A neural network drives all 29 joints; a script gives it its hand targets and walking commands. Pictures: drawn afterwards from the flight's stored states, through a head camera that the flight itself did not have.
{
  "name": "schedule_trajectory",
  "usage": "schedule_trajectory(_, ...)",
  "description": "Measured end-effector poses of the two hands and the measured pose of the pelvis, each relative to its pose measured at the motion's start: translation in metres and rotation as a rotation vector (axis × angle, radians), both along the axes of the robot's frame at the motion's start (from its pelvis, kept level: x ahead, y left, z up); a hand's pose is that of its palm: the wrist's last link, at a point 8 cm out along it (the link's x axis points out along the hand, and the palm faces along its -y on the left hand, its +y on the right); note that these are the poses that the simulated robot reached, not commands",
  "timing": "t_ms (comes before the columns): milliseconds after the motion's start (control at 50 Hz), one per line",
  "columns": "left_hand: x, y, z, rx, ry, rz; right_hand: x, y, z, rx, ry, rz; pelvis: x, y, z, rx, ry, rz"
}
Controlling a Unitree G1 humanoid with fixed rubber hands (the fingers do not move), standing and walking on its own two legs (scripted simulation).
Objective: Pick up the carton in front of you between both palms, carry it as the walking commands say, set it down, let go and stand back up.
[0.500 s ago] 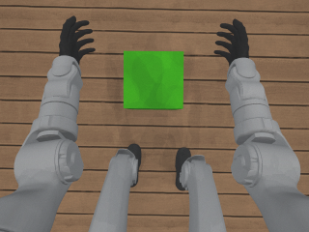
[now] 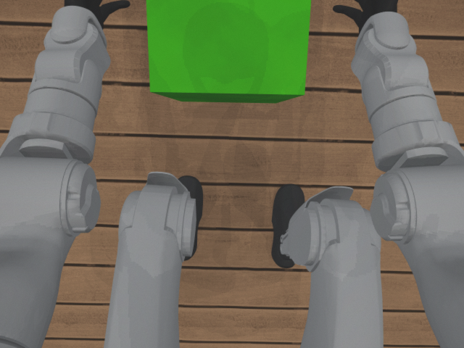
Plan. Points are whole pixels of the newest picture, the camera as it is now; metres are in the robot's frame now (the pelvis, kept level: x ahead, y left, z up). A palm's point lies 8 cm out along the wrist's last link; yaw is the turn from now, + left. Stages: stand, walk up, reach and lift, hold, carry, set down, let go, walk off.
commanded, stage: reach and lift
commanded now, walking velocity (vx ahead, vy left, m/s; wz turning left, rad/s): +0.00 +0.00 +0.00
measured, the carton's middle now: (229, 38) +0.54 +0.05 -0.28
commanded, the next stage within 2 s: none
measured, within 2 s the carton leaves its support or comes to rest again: leaves its support in 1.00 s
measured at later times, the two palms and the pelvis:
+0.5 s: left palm (110, 14) +0.54 +0.22 -0.21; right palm (348, 21) +0.56 -0.12 -0.21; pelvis +0.01 +0.01 -0.04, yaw +0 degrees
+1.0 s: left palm (125, 10) +0.54 +0.20 -0.20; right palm (335, 20) +0.56 -0.10 -0.21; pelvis +0.00 +0.01 -0.05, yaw -1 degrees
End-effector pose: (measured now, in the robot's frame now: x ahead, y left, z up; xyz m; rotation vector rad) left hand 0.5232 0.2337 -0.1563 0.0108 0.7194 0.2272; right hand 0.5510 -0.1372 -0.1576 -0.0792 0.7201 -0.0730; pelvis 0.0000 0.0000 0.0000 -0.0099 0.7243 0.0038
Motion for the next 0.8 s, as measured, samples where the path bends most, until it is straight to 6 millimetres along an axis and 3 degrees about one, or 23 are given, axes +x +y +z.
schedule_trajectory(160, 0.001, -0.002, -0.054, 0.001, 0.033, -0.011, -0.001, 0.0, -0.052, 0.0, 0.028, 0.0, -0.004, 0.003, -0.028, -0.004, -0.055, 0.0)
schedule_trajectory(240, 0.006, -0.002, -0.067, 0.014, 0.027, -0.02, 0.002, 0.001, -0.066, 0.011, 0.01, -0.002, -0.002, 0.007, -0.037, -0.005, -0.088, -0.008)
schedule_trajectory(380, 0.02, -0.008, -0.058, -0.002, -0.009, -0.029, 0.009, 0.008, -0.059, 0.007, -0.018, 0.01, 0.005, 0.008, -0.042, -0.008, -0.097, -0.001)
schedule_trajectory(580, 0.01, -0.013, -0.053, -0.012, 0.011, -0.047, 0.004, 0.019, -0.051, 0.014, 0.01, 0.026, 0.007, 0.007, -0.035, -0.008, -0.062, 0.005)
schedule_trajectory(680, 0.013, -0.03, -0.055, -0.025, 0.0, -0.068, 0.003, 0.037, -0.053, 0.04, 0.006, 0.051, 0.002, 0.006, -0.033, -0.007, -0.07, 0.004)
schedule_trajectory(800, 0.015, -0.031, -0.053, -0.009, 0.014, -0.05, 0.005, 0.038, -0.053, 0.03, 0.011, 0.017, -0.003, 0.005, -0.034, -0.005, -0.095, 0.0)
